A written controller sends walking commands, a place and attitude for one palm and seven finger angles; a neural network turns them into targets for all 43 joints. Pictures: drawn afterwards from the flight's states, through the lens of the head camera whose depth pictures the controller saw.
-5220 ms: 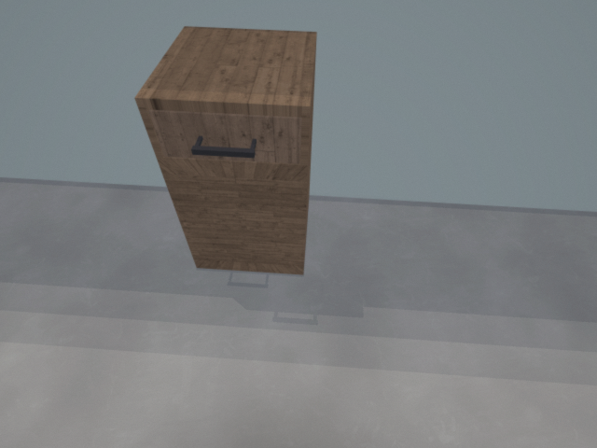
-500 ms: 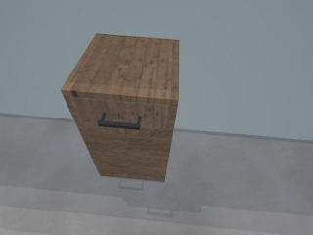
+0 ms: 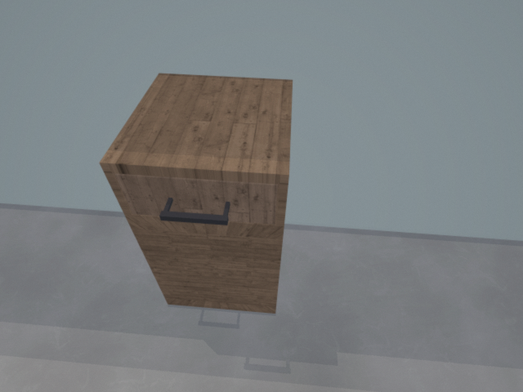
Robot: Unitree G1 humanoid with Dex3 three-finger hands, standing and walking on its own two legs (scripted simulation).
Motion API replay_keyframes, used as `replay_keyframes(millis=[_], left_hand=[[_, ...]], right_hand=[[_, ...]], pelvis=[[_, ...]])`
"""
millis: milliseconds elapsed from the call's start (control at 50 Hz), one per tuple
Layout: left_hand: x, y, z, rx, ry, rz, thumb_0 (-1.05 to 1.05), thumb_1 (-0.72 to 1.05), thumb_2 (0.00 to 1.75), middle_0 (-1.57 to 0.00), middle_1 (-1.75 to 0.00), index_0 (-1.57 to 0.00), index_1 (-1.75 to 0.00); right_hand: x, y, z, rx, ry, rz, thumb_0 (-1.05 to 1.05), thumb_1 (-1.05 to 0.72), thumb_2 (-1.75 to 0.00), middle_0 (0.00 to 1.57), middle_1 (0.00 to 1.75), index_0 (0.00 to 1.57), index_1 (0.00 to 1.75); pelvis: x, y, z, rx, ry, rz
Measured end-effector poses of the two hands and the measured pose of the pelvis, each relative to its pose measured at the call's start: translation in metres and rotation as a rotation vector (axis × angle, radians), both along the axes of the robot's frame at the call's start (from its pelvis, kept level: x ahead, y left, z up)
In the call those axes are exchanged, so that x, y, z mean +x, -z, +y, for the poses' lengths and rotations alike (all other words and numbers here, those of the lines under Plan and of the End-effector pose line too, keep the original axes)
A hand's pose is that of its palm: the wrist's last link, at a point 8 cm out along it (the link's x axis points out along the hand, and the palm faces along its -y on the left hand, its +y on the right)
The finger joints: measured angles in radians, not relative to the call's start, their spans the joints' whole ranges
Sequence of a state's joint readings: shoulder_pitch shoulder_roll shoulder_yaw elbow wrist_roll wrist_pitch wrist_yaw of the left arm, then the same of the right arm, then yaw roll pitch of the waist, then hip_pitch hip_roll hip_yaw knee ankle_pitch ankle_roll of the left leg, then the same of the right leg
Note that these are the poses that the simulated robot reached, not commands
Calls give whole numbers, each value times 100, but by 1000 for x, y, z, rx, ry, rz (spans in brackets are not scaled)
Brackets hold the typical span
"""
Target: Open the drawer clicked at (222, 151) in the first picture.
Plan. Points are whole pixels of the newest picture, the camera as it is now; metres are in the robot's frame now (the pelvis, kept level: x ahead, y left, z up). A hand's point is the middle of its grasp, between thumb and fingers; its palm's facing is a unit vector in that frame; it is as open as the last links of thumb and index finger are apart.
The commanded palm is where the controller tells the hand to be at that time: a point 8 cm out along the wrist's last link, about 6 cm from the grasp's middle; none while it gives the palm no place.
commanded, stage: come to a stop and stand still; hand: left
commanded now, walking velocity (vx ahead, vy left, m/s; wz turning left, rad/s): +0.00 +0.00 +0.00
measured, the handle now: (196, 211) +0.54 +0.19 -0.12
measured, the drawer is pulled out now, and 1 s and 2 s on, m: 0.00 0.00 0.00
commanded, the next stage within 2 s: look again from close up in 0.08 s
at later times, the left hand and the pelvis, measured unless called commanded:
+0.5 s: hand out of the picture +0.01 +0.17 -0.17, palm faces +0.02 -0.99 -0.17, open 7.4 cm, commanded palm none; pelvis +0.02 +0.01 +0.00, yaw -1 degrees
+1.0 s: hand (123, 378) +0.16 +0.23 -0.08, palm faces -0.16 -0.70 -0.70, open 7.4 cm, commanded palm +0.15 +0.23 -0.04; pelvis +0.01 +0.02 -0.01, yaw +0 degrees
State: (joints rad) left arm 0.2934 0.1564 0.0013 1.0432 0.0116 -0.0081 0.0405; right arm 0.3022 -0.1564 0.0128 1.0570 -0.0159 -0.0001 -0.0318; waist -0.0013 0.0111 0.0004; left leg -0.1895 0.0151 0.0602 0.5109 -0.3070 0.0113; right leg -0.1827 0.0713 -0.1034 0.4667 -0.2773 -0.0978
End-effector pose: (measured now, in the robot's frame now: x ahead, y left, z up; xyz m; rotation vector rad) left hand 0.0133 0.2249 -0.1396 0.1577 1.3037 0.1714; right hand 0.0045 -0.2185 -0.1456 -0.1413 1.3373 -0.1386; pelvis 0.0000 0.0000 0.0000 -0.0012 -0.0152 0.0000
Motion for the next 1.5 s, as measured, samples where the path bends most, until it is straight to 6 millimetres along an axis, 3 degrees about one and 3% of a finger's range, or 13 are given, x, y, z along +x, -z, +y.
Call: replay_keyframes(millis=[320, 840, 880, 960, 1020, 1080, 1140, 1200, 1300, 1380, 1500], left_hand=[[-12, 2, -6, -38, 0, 94, 0, 91, 90, -20, -30, -20, -30], [3, 6, -1, -39, -1, 107, 1, 91, 90, -20, -30, -20, -30], [23, -10, 11, 40, 115, 25, 3, 94, 90, -21, -30, -20, -31], [99, -77, 36, 333, 325, -330, 6, 93, 89, -21, -32, -21, -32], [158, -128, 29, 596, 575, -584, 5, 88, 87, -21, -34, -20, -35], [191, -158, 4, 827, 762, -792, 3, 81, 85, -21, -38, -20, -38], [192, -160, -25, 909, 880, -910, 2, 74, 82, -21, -42, -21, -42], [171, -147, -42, 949, 958, -944, 1, 67, 79, -22, -46, -21, -46], [135, -128, -28, 1083, 977, -839, 0, 53, 74, -24, -53, -24, -54], [134, -133, -3, 1162, 920, -763, 0, 43, 70, -26, -59, -25, -60], [168, -164, 6, 1157, 895, -787, 0, 29, 64, -27, -68, -27, -69]], right_hand=[[-12, 0, 17, 21, 3, 91, 1, -91, -90, 20, 30, 20, 30], [11, 0, 25, 6, 12, 82, 1, -91, -90, 20, 30, 20, 30], [18, -4, 17, -28, 21, -3, 2, -93, -90, 20, 30, 20, 30], [55, -11, -4, -73, 41, -291, 3, -94, -90, 20, 30, 20, 30], [93, -15, -17, -83, -32, -441, 2, -93, -90, 20, 30, 20, 30], [131, -28, -26, -81, -68, -550, 2, -92, -90, 20, 30, 20, 30], [163, -45, -29, -65, -99, -622, 2, -92, -90, 20, 30, 20, 30], [188, -59, -26, -54, -157, -666, 1, -91, -90, 20, 30, 20, 30], [213, -59, -8, -27, -241, -672, 1, -91, -90, 19, 30, 20, 30], [214, -48, 11, 5, -267, -643, 1, -91, -90, 20, 30, 20, 30], [183, -31, 27, 54, -258, -556, 1, -91, -90, 20, 30, 20, 30]], pelvis=[[16, -3, 7, 5, 7, 7], [34, -2, 15, 2, 12, 11], [31, 0, 17, 2, 39, 20], [20, 5, 21, 36, 17, 53], [7, 11, 22, 32, 11, 103], [-4, 18, 20, 37, 41, 144], [-14, 25, 15, 50, 70, 170], [-22, 31, 8, 61, 73, 182], [-32, 39, -2, 58, 46, 177], [-39, 39, -8, 40, 6, 155], [-42, 31, -11, 26, -14, 130]])
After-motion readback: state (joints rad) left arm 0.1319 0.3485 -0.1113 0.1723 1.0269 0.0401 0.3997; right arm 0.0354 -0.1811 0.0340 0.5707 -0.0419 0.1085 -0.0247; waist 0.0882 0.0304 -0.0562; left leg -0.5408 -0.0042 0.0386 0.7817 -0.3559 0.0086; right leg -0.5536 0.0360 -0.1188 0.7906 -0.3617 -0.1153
